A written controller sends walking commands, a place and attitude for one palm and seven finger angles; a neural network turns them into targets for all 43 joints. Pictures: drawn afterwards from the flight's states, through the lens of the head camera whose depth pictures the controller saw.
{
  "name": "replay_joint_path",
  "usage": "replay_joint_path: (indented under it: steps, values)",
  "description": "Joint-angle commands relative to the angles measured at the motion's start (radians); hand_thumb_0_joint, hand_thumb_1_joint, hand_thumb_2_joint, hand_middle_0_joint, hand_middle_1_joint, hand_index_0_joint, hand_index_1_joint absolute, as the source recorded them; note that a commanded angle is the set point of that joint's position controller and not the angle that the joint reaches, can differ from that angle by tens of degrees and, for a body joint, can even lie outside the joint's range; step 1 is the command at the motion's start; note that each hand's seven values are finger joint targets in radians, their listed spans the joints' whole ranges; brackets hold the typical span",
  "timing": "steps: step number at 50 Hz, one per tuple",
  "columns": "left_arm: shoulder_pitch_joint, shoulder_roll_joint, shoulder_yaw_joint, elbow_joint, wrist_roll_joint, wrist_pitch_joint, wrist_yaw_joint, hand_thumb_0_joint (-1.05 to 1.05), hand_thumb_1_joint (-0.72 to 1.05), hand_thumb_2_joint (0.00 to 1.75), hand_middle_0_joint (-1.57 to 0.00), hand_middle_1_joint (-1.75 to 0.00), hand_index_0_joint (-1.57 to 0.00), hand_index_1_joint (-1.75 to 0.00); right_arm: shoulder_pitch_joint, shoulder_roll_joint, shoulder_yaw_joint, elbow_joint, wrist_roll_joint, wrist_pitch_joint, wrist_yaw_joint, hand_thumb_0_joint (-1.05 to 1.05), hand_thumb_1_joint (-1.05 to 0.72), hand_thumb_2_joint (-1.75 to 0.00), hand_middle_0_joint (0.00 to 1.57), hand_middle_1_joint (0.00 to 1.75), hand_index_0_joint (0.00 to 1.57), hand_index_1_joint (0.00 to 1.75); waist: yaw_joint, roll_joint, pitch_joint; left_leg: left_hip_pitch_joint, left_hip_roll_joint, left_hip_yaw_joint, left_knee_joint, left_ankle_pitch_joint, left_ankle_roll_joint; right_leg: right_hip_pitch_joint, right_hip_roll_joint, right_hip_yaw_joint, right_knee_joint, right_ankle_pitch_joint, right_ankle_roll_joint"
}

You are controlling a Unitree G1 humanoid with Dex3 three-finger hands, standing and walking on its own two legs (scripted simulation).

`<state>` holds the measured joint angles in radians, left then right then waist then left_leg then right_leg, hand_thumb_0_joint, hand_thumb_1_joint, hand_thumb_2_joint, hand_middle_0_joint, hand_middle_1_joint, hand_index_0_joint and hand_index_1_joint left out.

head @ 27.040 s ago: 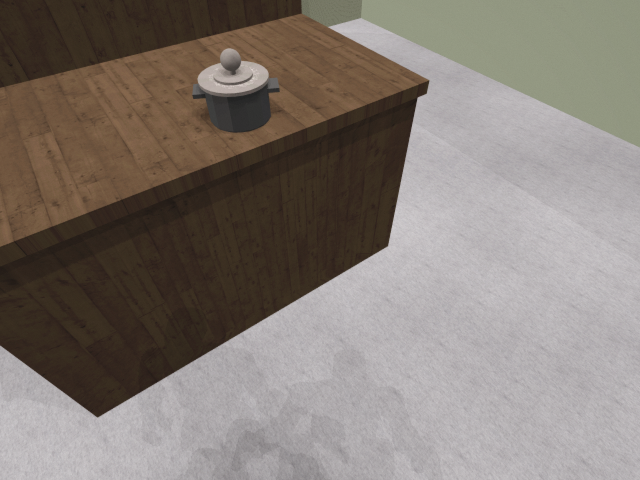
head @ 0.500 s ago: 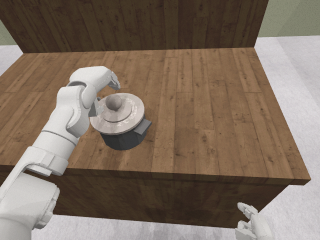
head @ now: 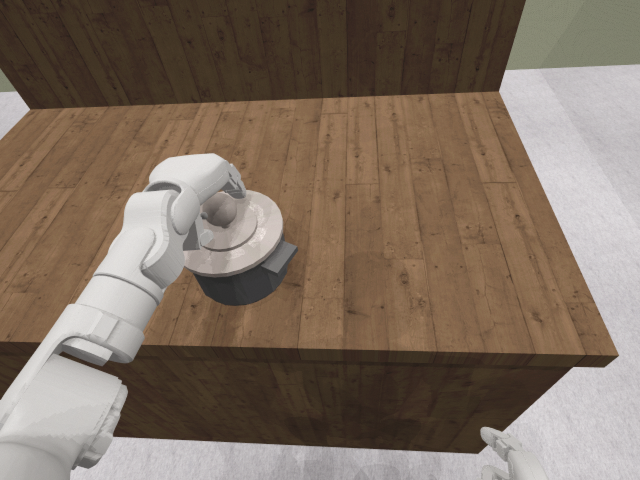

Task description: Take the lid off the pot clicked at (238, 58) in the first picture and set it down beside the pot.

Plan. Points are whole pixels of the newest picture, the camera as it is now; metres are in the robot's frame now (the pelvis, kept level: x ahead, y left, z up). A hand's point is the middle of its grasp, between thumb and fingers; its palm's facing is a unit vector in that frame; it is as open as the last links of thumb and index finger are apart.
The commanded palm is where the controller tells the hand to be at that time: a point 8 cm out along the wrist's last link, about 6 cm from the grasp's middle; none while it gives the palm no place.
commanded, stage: lower the open fingers around the knob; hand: left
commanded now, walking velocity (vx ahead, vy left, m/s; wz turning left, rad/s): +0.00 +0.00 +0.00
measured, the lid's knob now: (219, 209) +0.44 +0.15 +0.11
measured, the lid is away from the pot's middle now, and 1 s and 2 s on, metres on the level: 0.01 0.01 0.01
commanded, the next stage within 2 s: close the fingers and squeeze the knob in 0.06 s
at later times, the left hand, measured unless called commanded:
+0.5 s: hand (201, 224) +0.40 +0.16 +0.12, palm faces -0.28 -0.05 -0.96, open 9.7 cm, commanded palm +0.38 +0.16 +0.19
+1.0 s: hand (209, 221) +0.41 +0.15 +0.12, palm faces -0.30 -0.03 -0.95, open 7.6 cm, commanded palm +0.39 +0.16 +0.19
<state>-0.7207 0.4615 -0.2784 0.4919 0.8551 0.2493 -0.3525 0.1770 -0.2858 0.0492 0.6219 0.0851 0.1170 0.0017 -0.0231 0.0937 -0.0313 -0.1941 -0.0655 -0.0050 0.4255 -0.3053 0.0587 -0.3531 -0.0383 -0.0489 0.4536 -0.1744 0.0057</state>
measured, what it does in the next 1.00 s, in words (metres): stands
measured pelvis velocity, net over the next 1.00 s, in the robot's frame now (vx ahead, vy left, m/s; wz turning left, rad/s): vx -0.01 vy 0.00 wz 0.00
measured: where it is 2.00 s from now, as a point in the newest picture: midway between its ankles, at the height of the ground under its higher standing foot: outside the picture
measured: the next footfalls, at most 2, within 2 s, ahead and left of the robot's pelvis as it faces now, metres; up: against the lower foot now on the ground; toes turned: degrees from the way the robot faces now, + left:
none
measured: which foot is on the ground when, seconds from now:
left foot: down 0.00-1.00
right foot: down 0.00-1.00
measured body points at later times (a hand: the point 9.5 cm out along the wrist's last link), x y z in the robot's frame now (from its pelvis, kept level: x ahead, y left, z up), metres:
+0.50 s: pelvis -0.01 +0.00 +0.00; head +0.01 -0.04 +0.45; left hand +0.41 +0.16 +0.17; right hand +0.17 -0.23 -0.11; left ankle -0.06 +0.08 -0.74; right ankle +0.03 -0.13 -0.74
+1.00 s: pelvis -0.01 +0.00 +0.00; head +0.02 -0.05 +0.45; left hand +0.42 +0.15 +0.17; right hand +0.14 -0.25 -0.12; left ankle -0.06 +0.08 -0.74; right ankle +0.03 -0.13 -0.74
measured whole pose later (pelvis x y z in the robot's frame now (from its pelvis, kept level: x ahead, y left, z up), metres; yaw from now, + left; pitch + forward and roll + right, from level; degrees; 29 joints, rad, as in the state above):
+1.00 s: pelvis -0.01 +0.00 +0.00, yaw +0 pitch +4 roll +0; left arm -0.71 0.47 -0.30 0.45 0.85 0.26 -0.37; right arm 0.18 -0.29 0.04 0.61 0.08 0.11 -0.01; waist -0.03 0.10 -0.02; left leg -0.19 -0.06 -0.01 0.42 -0.29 0.05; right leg -0.35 -0.04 -0.05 0.45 -0.16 0.00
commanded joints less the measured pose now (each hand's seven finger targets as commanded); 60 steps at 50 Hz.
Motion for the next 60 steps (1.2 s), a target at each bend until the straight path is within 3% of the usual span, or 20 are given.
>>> replay_joint_path:
  steps: [1,4,8,9,13,14,18,20,22,26,28,30,32,37,38,42,47,52,58,60]
  values:
    - [-0.449,0.13,0.054,-0.306,0.011,0.008,0.029,0.0,-0.36,1.57,-0.85,-0.08,-0.85,-0.08,-0.135,-0.086,-0.047,-0.177,0.0,-0.046,0.01,0.0,-0.9,-0.9,0.2,0.3,0.2,0.3,0.003,-0.067,-0.397,0.008,0.039,-0.044,-0.034,0.471,-0.009,0.318,0.008,0.007,0.026,0.333,-0.048]
    - [-0.533,0.222,0.116,-0.404,0.026,0.003,0.038,0.0,-0.36,1.57,-0.85,-0.08,-0.85,-0.08,-0.109,-0.078,-0.05,-0.172,-0.01,-0.059,0.011,0.0,-0.9,-0.9,0.2,0.3,0.2,0.3,0.002,-0.016,-0.489,0.084,0.041,-0.068,-0.02,0.603,-0.01,0.339,0.02,0.016,0.035,0.367,-0.045]
    - [-0.333,0.229,0.157,-0.116,0.014,0.019,0.047,0.0,-0.36,1.57,-0.85,-0.08,-0.85,-0.08,-0.106,-0.107,-0.034,-0.13,0.004,-0.049,0.003,0.0,-0.9,-0.9,0.2,0.3,0.2,0.3,0.009,-0.16,-0.272,-0.08,0.039,-0.031,-0.048,0.357,-0.02,0.306,0.018,0.0,0.015,0.289,-0.05]
    - [-0.341,0.197,0.121,-0.115,0.02,0.019,0.046,0.0,-0.23,1.24,-0.8,-0.08,-0.8,-0.08,-0.115,-0.094,-0.025,-0.142,0.007,-0.044,0.001,0.0,-0.9,-0.9,0.2,0.3,0.2,0.3,0.014,-0.18,-0.272,-0.092,0.037,-0.019,-0.061,0.334,-0.019,0.315,0.016,-0.002,0.015,0.267,-0.044]
    - [-0.48,0.132,0.05,-0.362,0.009,0.021,0.039,0.0,-0.18,1.23,-0.74,-0.28,-0.74,-0.28,-0.181,-0.083,-0.045,-0.184,-0.001,-0.042,0.012,0.0,-0.9,-0.9,0.2,0.3,0.2,0.3,-0.002,-0.054,-0.383,0.01,0.036,-0.044,-0.03,0.419,-0.009,0.303,0.006,0.009,0.026,0.302,-0.054]
    - [-0.512,0.154,0.062,-0.384,0.018,0.024,0.036,0.0,-0.17,1.23,-0.72,-0.34,-0.72,-0.34,-0.153,-0.073,-0.043,-0.18,-0.003,-0.046,0.011,0.0,-0.9,-0.9,0.2,0.3,0.2,0.3,0.002,-0.052,-0.444,0.043,0.037,-0.049,-0.031,0.488,-0.009,0.33,0.014,0.013,0.031,0.323,-0.048]
    - [-0.362,0.285,0.198,-0.205,0.024,0.021,0.051,0.0,-0.13,1.22,-0.69,-0.49,-0.69,-0.49,-0.132,-0.096,-0.031,-0.151,-0.002,-0.055,0.0,0.0,-0.9,-0.9,0.2,0.3,0.2,0.3,0.018,-0.098,-0.351,-0.04,0.036,-0.037,-0.036,0.408,-0.018,0.341,0.018,0.01,0.028,0.321,-0.053]
    - [-0.352,0.186,0.11,-0.118,0.029,0.029,0.047,0.0,-0.1,1.21,-0.68,-0.55,-0.68,-0.55,-0.137,-0.086,-0.021,-0.146,0.006,-0.043,-0.006,0.0,-0.9,-0.9,0.2,0.3,0.2,0.3,0.011,-0.18,-0.249,-0.099,0.041,-0.018,-0.055,0.312,-0.022,0.299,0.013,0.004,0.009,0.259,-0.044]
    - [-0.407,0.141,0.062,-0.143,0.02,0.034,0.044,0.0,-0.08,1.2,-0.67,-0.6,-0.67,-0.6,-0.158,-0.088,-0.025,-0.152,0.007,-0.033,-0.004,0.0,-0.9,-0.9,0.2,0.3,0.2,0.3,0.003,-0.142,-0.232,-0.102,0.041,-0.019,-0.063,0.26,-0.02,0.266,0.005,0.005,-0.001,0.211,-0.047]
    - [-0.532,0.212,0.1,-0.369,0.019,0.02,0.03,0.0,-0.03,1.17,-0.66,-0.68,-0.66,-0.68,-0.172,-0.077,-0.036,-0.189,-0.006,-0.048,-0.007,0.0,-0.9,-0.9,0.2,0.3,0.2,0.3,0.007,-0.034,-0.457,0.005,0.027,-0.042,-0.04,0.393,-0.006,0.372,0.005,0.023,0.028,0.311,-0.052]
    - [-0.459,0.255,0.147,-0.268,0.023,0.02,0.034,0.0,0.0,1.16,-0.67,-0.72,-0.67,-0.72,-0.143,-0.089,-0.038,-0.166,-0.006,-0.054,-0.011,0.0,-0.9,-0.9,0.2,0.3,0.2,0.3,-0.001,-0.051,-0.408,-0.007,0.031,-0.041,-0.027,0.406,-0.008,0.342,0.013,0.018,0.022,0.314,-0.053]
    - [-0.403,0.218,0.118,-0.086,0.03,0.026,0.029,0.0,0.02,1.15,-0.67,-0.75,-0.67,-0.75,-0.122,-0.09,-0.021,-0.141,0.004,-0.048,-0.02,0.0,-0.9,-0.9,0.2,0.3,0.2,0.3,-0.005,-0.15,-0.278,-0.095,0.035,-0.024,-0.051,0.288,-0.014,0.303,0.014,0.009,0.004,0.239,-0.044]
    - [-0.448,0.194,0.089,-0.079,0.025,0.024,0.026,0.0,0.05,1.13,-0.67,-0.78,-0.67,-0.78,-0.131,-0.095,-0.023,-0.137,0.009,-0.039,-0.021,0.0,-0.9,-0.9,0.2,0.3,0.2,0.3,-0.007,-0.149,-0.23,-0.115,0.037,-0.02,-0.067,0.223,-0.015,0.268,0.008,0.009,-0.008,0.18,-0.044]
    - [-0.474,0.227,0.123,-0.295,0.012,-0.004,0.011,0.0,0.12,1.08,-0.69,-0.84,-0.69,-0.84,-0.135,-0.085,-0.04,-0.178,-0.007,-0.058,-0.015,0.0,-0.9,-0.9,0.2,0.3,0.2,0.3,0.006,-0.059,-0.447,0.009,0.031,-0.044,-0.033,0.441,-0.002,0.37,0.006,0.022,0.025,0.345,-0.049]
    - [-0.461,0.28,0.171,-0.298,0.007,-0.012,0.015,0.0,0.13,1.07,-0.69,-0.85,-0.69,-0.85,-0.128,-0.098,-0.044,-0.173,-0.01,-0.058,-0.014,0.0,-0.9,-0.9,0.2,0.3,0.2,0.3,0.004,-0.054,-0.445,0.009,0.033,-0.046,-0.03,0.441,-0.003,0.372,0.009,0.022,0.023,0.345,-0.05]
    - [-0.426,0.207,0.108,-0.071,0.024,0.005,0.024,0.0,0.19,1.02,-0.71,-0.89,-0.71,-0.89,-0.106,-0.099,-0.027,-0.134,0.006,-0.044,-0.021,0.0,-0.9,-0.9,0.2,0.3,0.2,0.3,-0.006,-0.161,-0.238,-0.102,0.039,-0.024,-0.066,0.278,-0.012,0.285,0.012,0.005,-0.006,0.235,-0.045]
    - [-0.476,0.196,0.105,-0.28,0.019,-0.007,0.031,0.0,0.26,0.96,-0.74,-0.93,-0.74,-0.93,-0.131,-0.085,-0.041,-0.172,-0.004,-0.057,-0.01,0.0,-0.9,-0.9,0.2,0.3,0.2,0.3,0.01,-0.049,-0.415,0.004,0.033,-0.045,-0.041,0.43,-0.005,0.349,0.007,0.018,0.022,0.328,-0.053]
    - [-0.476,0.219,0.121,-0.141,0.025,0.011,0.037,0.0,0.34,0.87,-0.77,-0.96,-0.77,-0.96,-0.106,-0.096,-0.034,-0.14,0.001,-0.047,-0.021,0.0,-0.9,-0.9,0.2,0.3,0.2,0.3,-0.003,-0.161,-0.306,-0.078,0.034,-0.025,-0.063,0.296,-0.004,0.324,0.01,0.014,-0.004,0.267,-0.045]
    - [-0.471,0.225,0.133,-0.22,0.024,0.0,0.04,0.0,0.44,0.75,-0.82,-0.98,-0.82,-0.98,-0.123,-0.097,-0.041,-0.154,-0.005,-0.057,-0.014,0.0,-0.9,-0.9,0.2,0.3,0.2,0.3,0.005,-0.061,-0.391,-0.014,0.033,-0.04,-0.044,0.396,-0.007,0.334,0.009,0.014,0.017,0.313,-0.056]
    - [-0.424,0.227,0.144,-0.203,0.024,-0.003,0.038,0.0,0.48,0.7,-0.84,-0.98,-0.84,-0.98,-0.116,-0.088,-0.035,-0.16,-0.005,-0.06,-0.013,0.0,-0.9,-0.9,0.2,0.3,0.2,0.3,0.014,-0.091,-0.387,-0.026,0.033,-0.039,-0.041,0.429,-0.007,0.359,0.01,0.014,0.021,0.347,-0.052]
